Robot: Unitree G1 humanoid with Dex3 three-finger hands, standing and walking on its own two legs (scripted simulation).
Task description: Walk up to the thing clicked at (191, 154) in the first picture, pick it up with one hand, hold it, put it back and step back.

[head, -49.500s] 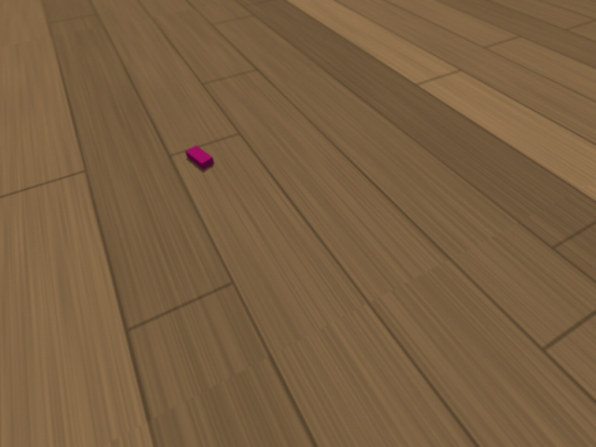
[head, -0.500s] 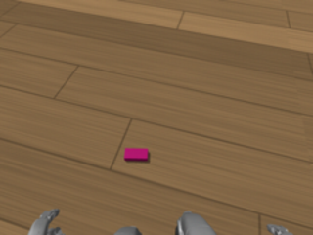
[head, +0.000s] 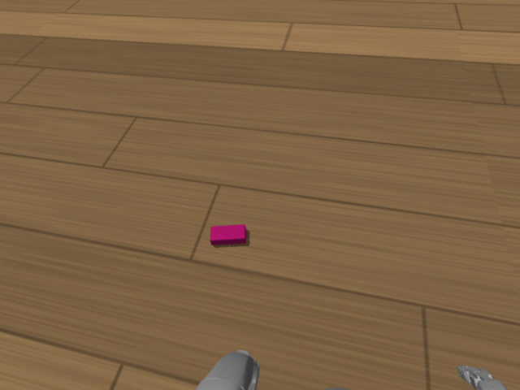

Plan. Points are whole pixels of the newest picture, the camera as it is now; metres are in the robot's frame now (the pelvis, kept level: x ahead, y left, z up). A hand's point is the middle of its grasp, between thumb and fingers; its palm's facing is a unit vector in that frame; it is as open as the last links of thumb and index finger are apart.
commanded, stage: step back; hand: left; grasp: from above
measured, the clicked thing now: (228, 234) +0.78 +0.23 -0.74
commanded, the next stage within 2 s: stand in 1.66 s
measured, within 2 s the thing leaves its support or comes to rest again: neither
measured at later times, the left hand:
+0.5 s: hand out of the picture -0.11 +0.26 -0.15, palm faces +0.02 -0.92 -0.40, open 7.4 cm
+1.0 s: hand out of the picture -0.20 +0.28 -0.14, palm faces +0.05 -0.92 -0.39, open 7.4 cm
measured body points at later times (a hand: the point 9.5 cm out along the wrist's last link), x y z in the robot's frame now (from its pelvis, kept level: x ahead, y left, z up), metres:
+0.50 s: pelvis -0.18 -0.01 -0.01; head -0.14 -0.01 +0.44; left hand -0.11 +0.31 -0.13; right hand -0.04 -0.32 -0.11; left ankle -0.10 +0.12 -0.73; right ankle -0.22 -0.14 -0.72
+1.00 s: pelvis -0.24 -0.01 +0.01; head -0.23 +0.00 +0.46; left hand -0.20 +0.33 -0.12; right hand -0.18 -0.31 -0.12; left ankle -0.22 +0.11 -0.73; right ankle -0.21 -0.13 -0.70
